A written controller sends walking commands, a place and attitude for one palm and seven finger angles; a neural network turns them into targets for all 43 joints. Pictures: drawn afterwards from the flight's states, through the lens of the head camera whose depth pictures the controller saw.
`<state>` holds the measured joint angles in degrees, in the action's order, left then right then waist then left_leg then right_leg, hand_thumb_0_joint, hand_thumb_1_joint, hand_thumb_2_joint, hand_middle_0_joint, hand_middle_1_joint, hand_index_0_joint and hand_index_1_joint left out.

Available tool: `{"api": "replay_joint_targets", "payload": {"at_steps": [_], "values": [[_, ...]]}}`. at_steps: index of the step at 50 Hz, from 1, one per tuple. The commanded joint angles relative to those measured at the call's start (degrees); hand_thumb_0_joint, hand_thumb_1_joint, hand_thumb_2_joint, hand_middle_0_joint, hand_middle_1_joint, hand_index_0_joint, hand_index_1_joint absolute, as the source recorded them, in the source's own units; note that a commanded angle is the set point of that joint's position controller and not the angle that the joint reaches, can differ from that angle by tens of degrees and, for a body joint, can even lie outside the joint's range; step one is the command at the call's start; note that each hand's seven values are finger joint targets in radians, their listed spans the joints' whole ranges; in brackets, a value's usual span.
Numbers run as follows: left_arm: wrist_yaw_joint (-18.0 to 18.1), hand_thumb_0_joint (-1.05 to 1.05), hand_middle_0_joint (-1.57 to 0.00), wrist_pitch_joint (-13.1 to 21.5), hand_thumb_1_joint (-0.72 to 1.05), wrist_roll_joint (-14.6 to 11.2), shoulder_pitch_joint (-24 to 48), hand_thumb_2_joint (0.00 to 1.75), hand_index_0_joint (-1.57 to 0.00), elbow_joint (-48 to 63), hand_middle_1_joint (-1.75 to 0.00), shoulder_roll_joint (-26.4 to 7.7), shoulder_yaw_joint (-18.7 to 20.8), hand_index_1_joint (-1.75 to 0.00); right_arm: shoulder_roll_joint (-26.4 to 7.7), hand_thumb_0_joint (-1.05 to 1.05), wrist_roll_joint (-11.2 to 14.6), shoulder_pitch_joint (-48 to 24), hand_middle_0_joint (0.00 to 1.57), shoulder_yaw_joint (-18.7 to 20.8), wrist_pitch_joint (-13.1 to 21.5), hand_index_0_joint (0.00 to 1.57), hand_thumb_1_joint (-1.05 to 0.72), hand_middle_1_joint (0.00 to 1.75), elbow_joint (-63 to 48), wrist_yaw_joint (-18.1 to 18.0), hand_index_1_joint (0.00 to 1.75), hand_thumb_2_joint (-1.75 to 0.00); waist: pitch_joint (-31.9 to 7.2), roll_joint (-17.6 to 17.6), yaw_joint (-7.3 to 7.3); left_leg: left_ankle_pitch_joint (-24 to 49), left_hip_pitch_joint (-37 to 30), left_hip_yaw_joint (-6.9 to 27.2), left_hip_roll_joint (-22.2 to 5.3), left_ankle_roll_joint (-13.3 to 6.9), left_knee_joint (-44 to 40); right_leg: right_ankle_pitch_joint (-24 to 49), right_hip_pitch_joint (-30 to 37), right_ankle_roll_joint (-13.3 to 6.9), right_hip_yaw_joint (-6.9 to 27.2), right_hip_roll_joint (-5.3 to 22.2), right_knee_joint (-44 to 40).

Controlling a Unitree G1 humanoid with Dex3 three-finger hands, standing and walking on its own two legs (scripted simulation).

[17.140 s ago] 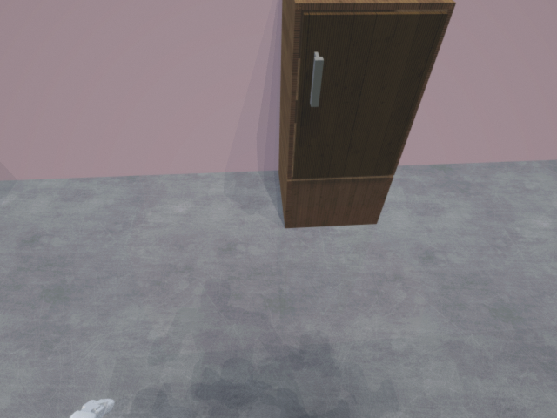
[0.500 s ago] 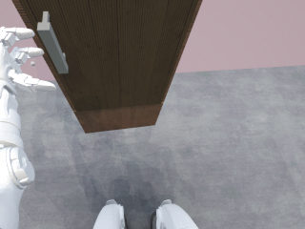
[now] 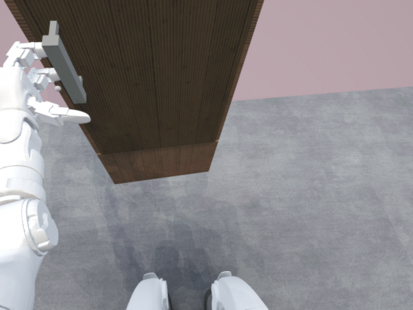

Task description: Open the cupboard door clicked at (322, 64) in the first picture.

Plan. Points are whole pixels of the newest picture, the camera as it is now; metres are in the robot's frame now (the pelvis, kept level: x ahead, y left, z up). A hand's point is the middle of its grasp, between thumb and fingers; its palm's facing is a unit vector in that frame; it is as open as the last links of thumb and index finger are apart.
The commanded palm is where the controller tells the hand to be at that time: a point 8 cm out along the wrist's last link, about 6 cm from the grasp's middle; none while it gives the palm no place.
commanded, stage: slide the fingers in behind the handle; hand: left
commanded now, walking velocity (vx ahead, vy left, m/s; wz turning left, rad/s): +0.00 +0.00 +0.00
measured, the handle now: (67, 65) +0.57 +0.23 +0.07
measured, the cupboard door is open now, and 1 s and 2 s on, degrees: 0 0 2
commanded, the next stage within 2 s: close the thumb around the handle in 0.90 s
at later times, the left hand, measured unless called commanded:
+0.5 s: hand (80, 84) +0.52 +0.20 +0.07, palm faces +0.12 -0.99 -0.01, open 14.0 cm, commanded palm +0.49 +0.24 +0.07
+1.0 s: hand (78, 87) +0.51 +0.20 +0.07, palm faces +0.12 -0.99 -0.01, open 14.0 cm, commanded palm +0.48 +0.24 +0.07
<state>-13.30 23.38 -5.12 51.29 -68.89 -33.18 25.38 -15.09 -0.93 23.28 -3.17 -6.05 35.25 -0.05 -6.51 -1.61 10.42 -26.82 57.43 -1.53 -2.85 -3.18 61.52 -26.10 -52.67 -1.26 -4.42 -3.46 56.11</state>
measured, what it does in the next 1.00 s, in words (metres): stands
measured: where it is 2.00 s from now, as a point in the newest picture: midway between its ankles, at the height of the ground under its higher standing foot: outside the picture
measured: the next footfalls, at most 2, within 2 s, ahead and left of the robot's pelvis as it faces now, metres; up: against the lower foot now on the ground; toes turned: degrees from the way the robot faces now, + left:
none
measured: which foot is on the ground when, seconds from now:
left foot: down 0.00-1.00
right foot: down 0.00-1.00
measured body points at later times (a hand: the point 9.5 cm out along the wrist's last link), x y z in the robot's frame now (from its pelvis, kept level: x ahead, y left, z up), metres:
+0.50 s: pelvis +0.00 -0.01 +0.00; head +0.14 +0.02 +0.43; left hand +0.51 +0.25 +0.07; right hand +0.00 -0.27 -0.11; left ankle +0.02 +0.08 -0.66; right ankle +0.00 -0.11 -0.66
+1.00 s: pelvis +0.00 -0.01 +0.00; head +0.13 +0.02 +0.43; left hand +0.50 +0.25 +0.08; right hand +0.00 -0.27 -0.11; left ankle +0.02 +0.08 -0.66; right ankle +0.00 -0.11 -0.66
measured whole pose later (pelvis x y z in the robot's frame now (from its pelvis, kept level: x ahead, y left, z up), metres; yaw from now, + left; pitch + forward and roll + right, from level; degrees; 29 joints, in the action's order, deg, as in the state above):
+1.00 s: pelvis +0.00 -0.01 +0.00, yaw +0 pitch +22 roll -4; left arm -8.8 24.6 -4.5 51.2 -68.3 -28.6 22.9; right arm -15.2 -1.1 22.7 -2.1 -5.5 35.8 0.7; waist -7.2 -1.8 10.1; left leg -26.9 56.8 -1.4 -2.7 -2.7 61.5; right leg -26.7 -52.4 -1.8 -4.4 -3.4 56.9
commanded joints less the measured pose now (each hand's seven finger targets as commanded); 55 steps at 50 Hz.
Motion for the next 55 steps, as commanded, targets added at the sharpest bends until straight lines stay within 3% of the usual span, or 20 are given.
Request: {"api": "replay_joint_targets", "payload": {"at_steps": [1,4,5,7,8,12,15,22,24,25,27,32,35,37,39,43,45,46,50,55], "values": [[0.66,0.0,-0.3,3.81,-0.5,-0.18,25.55,0.3,-0.3,10.97,-1.2,-13.89,-0.25,-1.2,-11.26,0.0,0.11,9.54,0.2,4.17,1.04,0.2,-0.9,0.3,-1.69,-0.78,0.3,-0.9,-23.98,-7.47,0.94,21.57,-24.1,6.05,0.4,1.28,-5.93,15.57,4.15,0.25,2.49,-0.73,-5.44],[1.05,0.0,-0.3,4.74,-0.5,-0.3,27.41,0.3,-0.3,13.81,-1.2,-13.52,-0.23,-1.2,-11.26,0.0,-0.14,9.54,0.2,4.49,1.35,0.2,-0.9,0.3,-1.47,-0.7,0.3,-0.9,-27.69,-10.8,0.69,24.23,-28.15,6.38,0.26,1.61,-5.45,16.48,3.09,0.02,2.44,-0.67,-5.08],[1.21,0.0,-0.3,4.79,-0.5,-0.38,26.6,0.3,-0.3,13.23,-1.2,-14.87,1.02,-1.2,-11.35,0.0,-0.18,9.66,0.2,4.42,1.37,0.2,-0.9,0.3,-1.33,-0.71,0.3,-0.9,-28.07,-10.65,0.17,24.87,-27.92,6.45,0.27,1.74,-5.33,16.9,3.71,-0.1,2.39,-0.71,-4.91],[1.51,0.0,-0.3,4.8,-0.5,-0.55,26.83,0.3,-0.3,12.74,-1.2,-14.13,0.68,-1.2,-11.27,0.0,-0.14,9.56,0.2,4.42,1.38,0.2,-0.9,0.3,-1.17,-0.68,0.3,-0.9,-27.74,-9.35,0.55,24.6,-27.42,6.59,0.25,1.67,-5.17,16.85,3.63,0.01,2.36,-0.73,-4.8],[1.52,0.0,-0.3,4.85,-0.5,-0.66,27.81,0.3,-0.3,12.89,-1.2,-11.81,-1.1,-1.2,-11.03,0.0,-0.23,9.77,0.2,4.35,1.52,0.2,-0.9,0.3,-1.13,-0.59,0.3,-0.9,-27.82,-9.39,1.23,24.96,-27.73,6.6,0.32,1.51,-4.98,17.19,3.23,0.04,2.39,-0.78,-4.69],[2.36,0.0,-0.3,3.89,-0.5,-0.14,26.61,0.3,-0.3,12.09,-1.2,-10.98,-1.57,-1.2,-11.06,0.0,-0.23,9.66,0.2,4.47,1.44,0.2,-0.9,0.3,-1.15,-0.33,0.3,-0.9,-27.45,-9.74,0.84,25.19,-27.39,6.36,0.41,1.61,-5.13,17.57,3.38,0.09,2.27,-0.67,-4.83],[3.2,0.0,-0.3,3.83,-0.5,-0.08,25.25,0.3,-0.3,12.4,-1.2,-12.67,0.37,-1.2,-11.1,0.0,-0.24,9.96,0.2,4.54,1.31,0.2,-0.9,0.3,-1.44,-0.32,0.3,-0.9,-28.9,-8.15,0.24,27.06,-26.95,6.02,0.44,1.48,-4.83,20.0,5.35,0.19,2.41,-0.65,-4.46],[4.68,0.0,-0.3,4.39,-0.5,0.19,24.81,0.3,-0.3,13.03,-1.2,-9.5,-1.37,-1.2,-10.4,0.0,-0.35,9.76,0.2,4.56,1.31,0.2,-0.9,0.3,-1.76,0.33,0.3,-0.9,-27.36,-7.25,0.33,26.3,-24.9,5.18,0.8,1.31,-4.92,21.42,7.25,0.36,2.84,-0.71,-4.64],[4.95,0.0,-0.3,4.9,-0.5,0.24,24.08,0.3,-0.3,13.79,-1.2,-11.46,0.61,-1.2,-10.46,0.0,-0.38,9.89,0.2,4.76,1.3,0.2,-0.9,0.3,-1.89,0.34,0.3,-0.9,-28.77,-7.23,-0.67,27.2,-24.79,4.88,0.98,1.28,-4.84,22.91,9.14,0.29,3.13,-0.63,-4.41],[4.97,0.0,-0.3,4.95,-0.5,0.35,23.46,0.3,-0.3,14.17,-1.2,-10.37,-0.31,-1.2,-10.29,0.0,-0.26,9.76,0.2,4.76,1.23,0.2,-0.9,0.3,-2.1,0.38,0.3,-0.9,-29.37,-7.47,-0.54,27.55,-25.05,4.75,1.01,1.31,-4.86,23.34,9.26,0.3,3.14,-0.59,-4.35],[5.09,0.0,-0.3,5.04,-0.5,0.61,23.21,0.3,-0.3,13.6,-1.2,-9.26,-1.12,-1.2,-10.15,0.0,-0.28,9.62,0.2,4.79,1.32,0.2,-0.9,0.3,-1.86,0.52,0.3,-0.9,-27.87,-7.23,-0.28,26.45,-25.26,4.87,0.88,1.41,-5.13,21.96,8.07,0.28,2.88,-0.64,-4.66],[4.81,0.0,-0.3,4.95,-0.5,0.45,24.86,0.3,-0.3,12.13,-1.2,-10.51,-0.49,-1.2,-10.43,0.0,-0.14,9.55,0.2,4.76,1.33,0.2,-0.9,0.3,-1.58,0.26,0.3,-0.9,-25.79,-5.48,0.38,22.91,-22.51,4.72,1.07,1.03,-5.23,20.17,8.35,0.45,3.42,-0.59,-5.24],[4.52,0.0,-0.3,5.56,-0.5,0.23,27.1,0.3,-0.3,12.66,-1.2,-9.24,-1.71,-1.2,-10.26,0.0,-0.18,9.5,0.2,4.71,1.63,0.2,-0.9,0.3,-1.1,0.08,0.3,-0.9,-26.66,-7.24,0.9,23.98,-24.44,5.2,0.99,1.2,-4.96,20.05,6.69,0.31,3.2,-0.55,-4.88],[4.47,0.0,-0.3,6.13,-0.5,0.06,25.98,0.3,-0.3,13.9,-1.2,-10.84,-0.16,-1.2,-10.42,0.0,-0.32,9.54,0.2,4.84,1.73,0.2,-0.9,0.3,-1.18,0.07,0.3,-0.9,-28.8,-8.26,-0.16,25.22,-25.45,5.21,0.98,1.4,-4.87,20.79,7.68,0.15,3.22,-0.51,-4.53],[4.38,0.0,-0.3,6.23,-0.5,-0.13,24.54,0.3,-0.3,13.29,-1.2,-9.22,-1.06,-1.2,-10.35,0.0,-0.29,9.48,0.2,4.86,1.73,0.2,-0.9,0.3,-1.14,0.21,0.3,-0.9,-29.21,-8.63,-0.18,26.87,-27.02,5.48,0.87,1.5,-4.81,21.25,6.63,0.09,2.9,-0.61,-4.38],[4.07,0.0,-0.3,5.54,-0.5,-0.33,24.97,0.3,-0.3,13.51,-1.2,-7.04,-2.87,-1.2,-10.32,0.0,-0.23,9.5,0.2,4.9,1.62,0.2,-0.9,0.3,-1.26,0.35,0.3,-0.9,-27.85,-8.61,0.29,26.19,-27.19,5.48,0.92,1.41,-5.19,20.52,6.15,0.06,2.63,-0.65,-4.75],[4.34,0.0,-0.3,5.17,-0.5,-0.25,23.76,0.3,-0.3,13.01,-1.2,-10.48,-0.28,-1.2,-10.8,0.0,-0.08,9.31,0.2,4.96,1.38,0.2,-0.9,0.3,-1.39,0.09,0.3,-0.9,-27.71,-6.65,-0.42,25.28,-25.69,5.35,0.9,1.39,-5.47,20.37,7.43,0.19,2.78,-0.57,-4.92],[4.39,0.0,-0.3,4.84,-0.5,-0.46,23.14,0.3,-0.3,12.47,-1.2,-8.39,-1.69,-1.2,-10.46,0.0,0.04,9.05,0.2,4.85,1.4,0.2,-0.9,0.3,-1.67,0.16,0.3,-0.9,-27.03,-6.31,-0.23,24.15,-24.98,5.09,1.14,1.31,-5.71,19.84,7.72,0.26,2.8,-0.6,-5.27],[4.78,0.0,-0.3,5.32,-0.5,-0.12,23.85,0.3,-0.3,12.48,-1.2,-9.14,-1.27,-1.2,-10.43,0.0,-0.03,8.79,0.2,4.72,1.55,0.2,-0.9,0.3,-1.68,0.11,0.3,-0.9,-25.57,-6.8,-0.08,23.13,-24.13,4.98,1.11,1.22,-5.72,19.26,7.1,0.26,2.96,-0.53,-5.23],[4.86,0.0,-0.32,5.65,-0.22,0.25,23.71,0.42,-0.32,11.43,-1.23,-10.48,-0.47,-1.23,-10.63,0.0,-0.08,8.78,0.2,4.63,1.66,0.2,-0.9,0.3,-1.73,0.06,0.3,-0.9,-24.96,-6.5,-0.16,22.5,-23.45,5.17,1.01,1.35,-5.65,18.31,6.49,0.2,2.9,-0.49,-4.89]]}}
